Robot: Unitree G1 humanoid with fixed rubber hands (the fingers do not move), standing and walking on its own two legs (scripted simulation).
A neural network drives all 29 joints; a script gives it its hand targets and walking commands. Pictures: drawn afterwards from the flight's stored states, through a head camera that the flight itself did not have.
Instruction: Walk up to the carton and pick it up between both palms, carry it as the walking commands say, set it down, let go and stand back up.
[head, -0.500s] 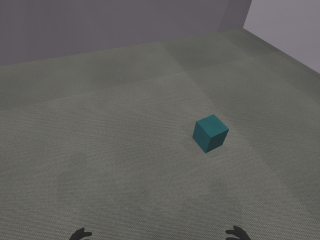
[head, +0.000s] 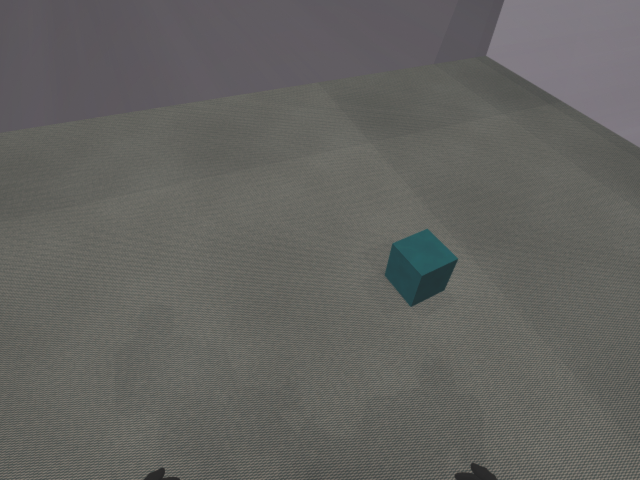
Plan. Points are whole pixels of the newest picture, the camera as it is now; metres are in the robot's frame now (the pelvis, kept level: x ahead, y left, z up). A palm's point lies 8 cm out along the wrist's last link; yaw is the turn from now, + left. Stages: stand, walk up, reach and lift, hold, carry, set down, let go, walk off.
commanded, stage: stand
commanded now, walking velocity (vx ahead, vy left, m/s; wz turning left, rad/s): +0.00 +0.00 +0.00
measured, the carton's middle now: (419, 267) +0.98 -0.41 -0.67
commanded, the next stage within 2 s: walk up in 0.46 s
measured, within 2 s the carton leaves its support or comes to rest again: neither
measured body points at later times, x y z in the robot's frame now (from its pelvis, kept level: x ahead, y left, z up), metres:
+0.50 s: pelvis +0.00 +0.00 +0.00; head +0.01 +0.00 +0.45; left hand +0.10 +0.23 -0.12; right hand +0.10 -0.23 -0.12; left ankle +0.00 +0.12 -0.73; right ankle +0.00 -0.12 -0.73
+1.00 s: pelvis +0.05 -0.10 -0.01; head +0.05 -0.12 +0.44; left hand +0.23 +0.14 -0.10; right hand +0.03 -0.38 -0.15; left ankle +0.00 +0.10 -0.69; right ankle +0.05 -0.21 -0.73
